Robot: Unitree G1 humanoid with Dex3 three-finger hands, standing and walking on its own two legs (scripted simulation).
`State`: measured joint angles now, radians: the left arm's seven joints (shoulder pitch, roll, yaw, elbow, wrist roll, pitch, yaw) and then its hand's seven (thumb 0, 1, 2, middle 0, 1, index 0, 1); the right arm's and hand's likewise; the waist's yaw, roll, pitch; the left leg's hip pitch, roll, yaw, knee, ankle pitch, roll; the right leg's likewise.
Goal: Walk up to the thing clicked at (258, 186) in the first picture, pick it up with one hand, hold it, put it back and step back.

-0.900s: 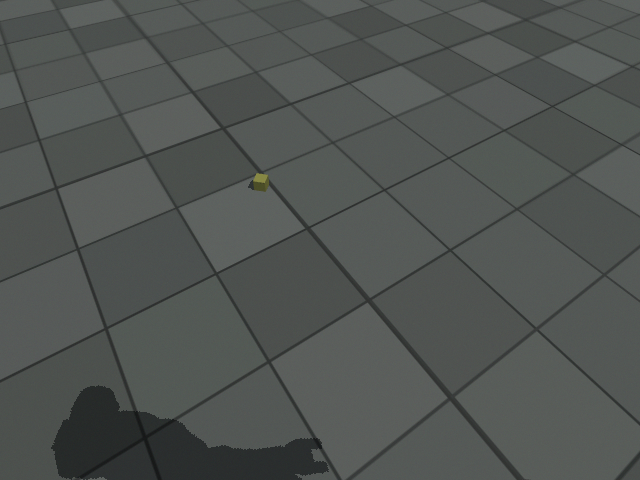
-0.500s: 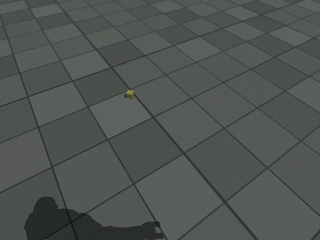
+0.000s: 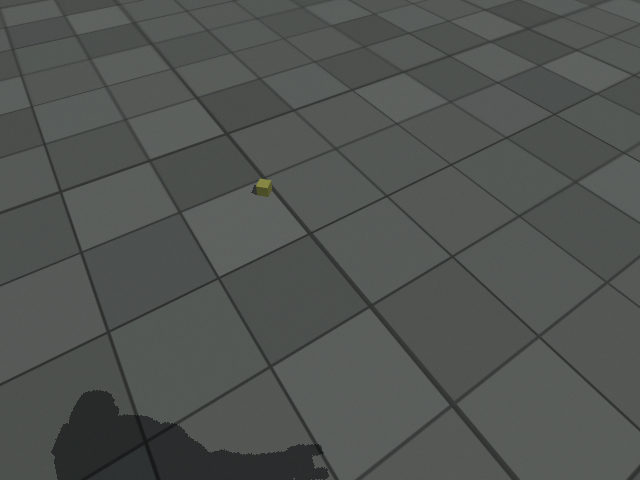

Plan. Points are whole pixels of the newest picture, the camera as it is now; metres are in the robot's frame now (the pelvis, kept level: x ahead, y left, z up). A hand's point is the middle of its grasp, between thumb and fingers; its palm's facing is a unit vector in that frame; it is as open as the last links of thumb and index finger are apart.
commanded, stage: stand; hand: left
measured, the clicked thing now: (264, 187) +1.37 +0.25 -0.76
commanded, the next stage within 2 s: walk up in 0.22 s
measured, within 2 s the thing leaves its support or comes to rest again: neither
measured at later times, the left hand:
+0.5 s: hand out of the picture +0.12 +0.26 -0.14, palm faces -0.10 -0.89 -0.44, open 7.4 cm
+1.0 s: hand (171, 382) +0.29 +0.26 -0.18, palm faces -0.06 -0.92 -0.38, open 7.4 cm
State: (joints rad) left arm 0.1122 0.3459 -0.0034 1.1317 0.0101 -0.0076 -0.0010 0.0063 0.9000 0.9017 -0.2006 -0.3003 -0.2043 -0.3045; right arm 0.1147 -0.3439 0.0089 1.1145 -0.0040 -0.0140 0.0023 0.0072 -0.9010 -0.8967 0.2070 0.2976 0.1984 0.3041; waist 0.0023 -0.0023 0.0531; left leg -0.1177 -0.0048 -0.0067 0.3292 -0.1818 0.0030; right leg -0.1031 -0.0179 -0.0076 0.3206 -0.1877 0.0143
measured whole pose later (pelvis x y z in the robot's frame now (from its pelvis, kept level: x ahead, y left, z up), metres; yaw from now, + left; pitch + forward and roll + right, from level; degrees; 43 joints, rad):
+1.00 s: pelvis +0.26 -0.02 -0.03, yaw -3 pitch -2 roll -1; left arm 0.33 0.40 0.04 0.92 -0.01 -0.07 0.01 0.01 0.90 0.90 -0.20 -0.30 -0.21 -0.30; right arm 0.12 -0.37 -0.09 0.83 -0.04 -0.03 0.10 0.01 -0.90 -0.90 0.21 0.30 0.20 0.30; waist 0.02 -0.01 0.14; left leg -0.42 0.02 0.05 0.65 -0.19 0.03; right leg -0.09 -0.03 0.01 0.89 -0.51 -0.02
